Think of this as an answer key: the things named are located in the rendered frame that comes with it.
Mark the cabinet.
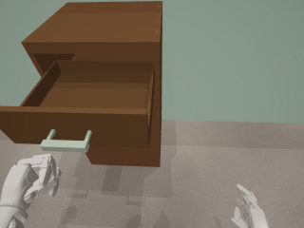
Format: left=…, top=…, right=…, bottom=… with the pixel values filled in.
left=21, top=1, right=162, bottom=167

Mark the robot left forearm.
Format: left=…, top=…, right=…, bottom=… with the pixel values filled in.
left=0, top=205, right=29, bottom=228

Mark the handle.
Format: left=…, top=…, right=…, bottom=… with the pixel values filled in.
left=40, top=129, right=92, bottom=153

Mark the robot right hand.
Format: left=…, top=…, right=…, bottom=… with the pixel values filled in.
left=231, top=184, right=270, bottom=228

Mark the robot left hand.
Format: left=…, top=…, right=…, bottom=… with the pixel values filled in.
left=0, top=154, right=62, bottom=211

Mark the drawer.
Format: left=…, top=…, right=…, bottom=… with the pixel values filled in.
left=0, top=60, right=155, bottom=148

